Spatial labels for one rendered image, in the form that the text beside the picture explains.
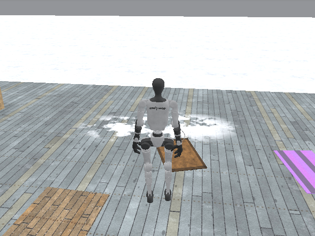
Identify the robot right upper arm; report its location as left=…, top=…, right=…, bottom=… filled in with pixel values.
left=168, top=100, right=179, bottom=128

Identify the right robot foot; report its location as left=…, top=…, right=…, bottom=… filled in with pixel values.
left=164, top=189, right=171, bottom=201

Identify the robot left upper arm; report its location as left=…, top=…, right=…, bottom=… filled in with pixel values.
left=136, top=99, right=148, bottom=126

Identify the robot right hand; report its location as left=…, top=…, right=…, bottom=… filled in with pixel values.
left=171, top=145, right=183, bottom=158

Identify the robot left forearm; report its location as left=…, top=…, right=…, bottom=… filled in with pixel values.
left=133, top=120, right=142, bottom=142

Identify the robot right forearm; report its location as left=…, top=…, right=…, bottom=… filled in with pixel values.
left=173, top=121, right=182, bottom=146

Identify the robot left hand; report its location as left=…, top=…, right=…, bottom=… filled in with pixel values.
left=132, top=142, right=141, bottom=154

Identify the robot head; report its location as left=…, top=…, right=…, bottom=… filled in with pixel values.
left=150, top=78, right=166, bottom=102

